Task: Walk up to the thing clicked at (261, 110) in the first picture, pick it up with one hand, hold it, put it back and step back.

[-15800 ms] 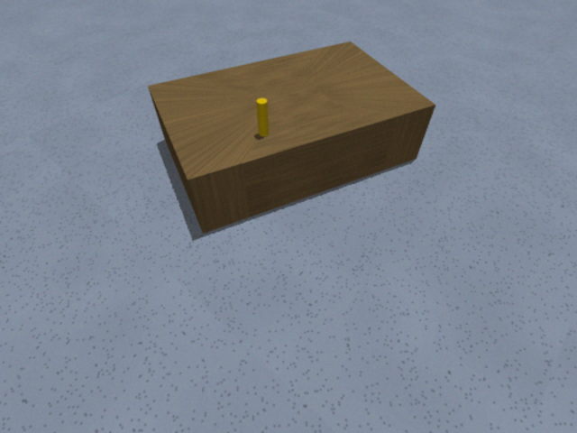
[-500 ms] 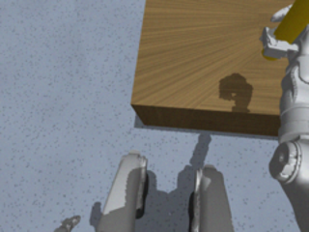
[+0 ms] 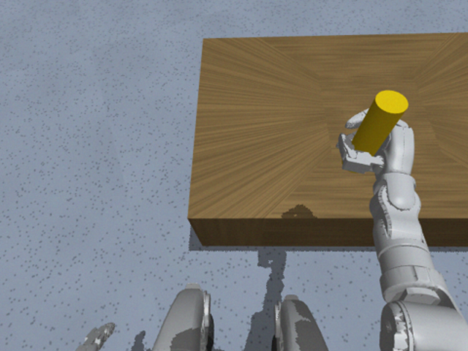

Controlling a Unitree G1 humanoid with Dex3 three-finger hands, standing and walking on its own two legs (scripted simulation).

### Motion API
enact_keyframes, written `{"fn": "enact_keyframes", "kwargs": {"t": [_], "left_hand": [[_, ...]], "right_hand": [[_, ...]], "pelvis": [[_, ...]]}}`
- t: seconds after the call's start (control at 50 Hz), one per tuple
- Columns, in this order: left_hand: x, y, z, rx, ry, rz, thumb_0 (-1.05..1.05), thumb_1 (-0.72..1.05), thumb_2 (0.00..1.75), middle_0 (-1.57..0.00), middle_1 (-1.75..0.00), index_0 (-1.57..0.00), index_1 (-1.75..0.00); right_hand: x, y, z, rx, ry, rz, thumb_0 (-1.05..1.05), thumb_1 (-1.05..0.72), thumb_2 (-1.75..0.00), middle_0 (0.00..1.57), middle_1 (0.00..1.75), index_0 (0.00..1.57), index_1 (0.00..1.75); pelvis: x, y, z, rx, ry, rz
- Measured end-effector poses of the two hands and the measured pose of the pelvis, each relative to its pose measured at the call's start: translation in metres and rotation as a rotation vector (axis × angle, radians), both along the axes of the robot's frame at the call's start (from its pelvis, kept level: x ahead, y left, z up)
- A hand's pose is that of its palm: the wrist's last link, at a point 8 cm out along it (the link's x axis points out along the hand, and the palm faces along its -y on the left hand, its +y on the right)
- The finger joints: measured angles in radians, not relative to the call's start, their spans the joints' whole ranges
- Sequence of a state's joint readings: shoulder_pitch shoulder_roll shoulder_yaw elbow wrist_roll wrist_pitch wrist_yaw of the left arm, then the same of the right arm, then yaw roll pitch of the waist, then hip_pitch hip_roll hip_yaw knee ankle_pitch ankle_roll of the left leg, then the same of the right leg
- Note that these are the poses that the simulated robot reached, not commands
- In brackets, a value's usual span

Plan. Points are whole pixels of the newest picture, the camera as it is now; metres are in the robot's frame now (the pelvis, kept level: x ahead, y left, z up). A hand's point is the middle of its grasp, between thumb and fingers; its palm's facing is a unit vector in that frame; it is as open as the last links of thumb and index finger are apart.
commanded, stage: lift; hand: right
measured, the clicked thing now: (369, 136) +0.44 -0.19 +0.06
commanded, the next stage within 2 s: hold in 0.96 s
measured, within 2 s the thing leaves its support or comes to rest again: neither
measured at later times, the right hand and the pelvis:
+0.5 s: hand (369, 149) +0.40 -0.17 +0.09, palm faces +0.14 +0.99 -0.01, open 5.6 cm; pelvis +0.02 +0.00 +0.05, yaw +0 degrees
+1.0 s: hand (377, 150) +0.38 -0.17 +0.11, palm faces +0.13 +0.99 -0.01, open 5.6 cm; pelvis +0.03 +0.00 +0.07, yaw +0 degrees
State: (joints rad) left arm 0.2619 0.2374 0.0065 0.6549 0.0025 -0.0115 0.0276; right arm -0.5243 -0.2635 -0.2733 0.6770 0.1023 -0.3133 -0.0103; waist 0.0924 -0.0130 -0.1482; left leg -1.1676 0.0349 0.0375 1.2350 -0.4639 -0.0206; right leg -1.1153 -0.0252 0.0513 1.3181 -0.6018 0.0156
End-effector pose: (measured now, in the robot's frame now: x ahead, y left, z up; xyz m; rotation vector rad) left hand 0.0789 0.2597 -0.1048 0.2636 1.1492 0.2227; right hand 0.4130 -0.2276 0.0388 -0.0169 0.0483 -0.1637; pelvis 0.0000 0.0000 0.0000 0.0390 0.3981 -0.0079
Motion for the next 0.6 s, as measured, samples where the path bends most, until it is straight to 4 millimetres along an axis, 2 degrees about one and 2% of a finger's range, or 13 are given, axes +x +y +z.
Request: {"fn": "enact_keyframes", "kwargs": {"t": [0.14,0.28,0.44,0.6], "left_hand": [[0.015,0.003,0.024,0.001,-0.060,-0.011,0.01,0.86,0.92,-0.21,-0.29,-0.19,-0.31],[0.023,0.000,0.039,-0.005,-0.079,-0.025,0.01,0.86,0.91,-0.20,-0.29,-0.19,-0.31],[0.032,-0.006,0.051,-0.022,-0.106,-0.025,0.01,0.87,0.91,-0.20,-0.29,-0.19,-0.31],[0.040,-0.010,0.060,-0.035,-0.123,-0.025,0.01,0.88,0.90,-0.20,-0.29,-0.19,-0.30]], "right_hand": [[-0.018,0.003,0.016,0.001,0.004,0.011,0.02,-0.09,-1.23,0.98,1.23,1.00,1.21],[-0.034,0.002,0.031,0.007,-0.012,0.000,0.02,-0.09,-1.23,0.99,1.23,1.00,1.21],[-0.041,0.004,0.050,-0.005,-0.026,0.024,0.02,-0.09,-1.23,0.99,1.23,1.01,1.21],[-0.048,0.004,0.057,0.010,-0.022,0.021,0.02,-0.09,-1.23,0.99,1.23,1.01,1.21]], "pelvis": [[0.004,0.002,0.021,-0.005,-0.052,0.003],[0.009,0.002,0.036,-0.008,-0.095,0.003],[0.016,0.001,0.049,-0.010,-0.132,0.004],[0.021,0.000,0.059,-0.012,-0.158,0.007]]}}
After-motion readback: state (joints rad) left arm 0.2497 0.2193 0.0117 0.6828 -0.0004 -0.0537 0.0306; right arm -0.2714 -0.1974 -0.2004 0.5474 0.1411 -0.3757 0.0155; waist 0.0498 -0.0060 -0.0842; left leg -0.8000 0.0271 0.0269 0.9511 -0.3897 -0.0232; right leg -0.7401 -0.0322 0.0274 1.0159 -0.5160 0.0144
